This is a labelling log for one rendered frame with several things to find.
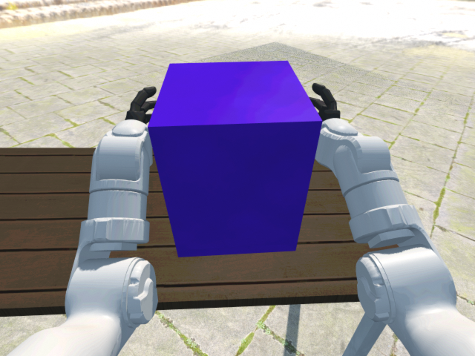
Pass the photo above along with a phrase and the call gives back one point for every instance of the table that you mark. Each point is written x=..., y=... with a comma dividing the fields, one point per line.
x=44, y=197

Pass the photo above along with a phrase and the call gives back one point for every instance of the left robot upper arm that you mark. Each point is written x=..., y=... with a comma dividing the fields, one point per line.
x=108, y=298

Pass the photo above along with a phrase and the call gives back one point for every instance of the right robot forearm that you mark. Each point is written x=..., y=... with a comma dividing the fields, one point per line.
x=380, y=214

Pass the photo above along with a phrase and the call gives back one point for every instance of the carton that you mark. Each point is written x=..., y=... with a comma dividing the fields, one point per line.
x=234, y=144

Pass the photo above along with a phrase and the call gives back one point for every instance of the robot right hand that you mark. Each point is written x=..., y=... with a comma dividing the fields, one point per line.
x=328, y=107

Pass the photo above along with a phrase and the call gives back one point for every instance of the right robot upper arm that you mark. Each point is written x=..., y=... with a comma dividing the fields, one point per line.
x=409, y=289

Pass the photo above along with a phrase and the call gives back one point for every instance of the left robot forearm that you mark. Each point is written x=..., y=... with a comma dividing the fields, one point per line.
x=118, y=194

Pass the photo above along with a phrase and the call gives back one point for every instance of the robot left hand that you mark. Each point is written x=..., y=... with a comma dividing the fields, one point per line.
x=139, y=106

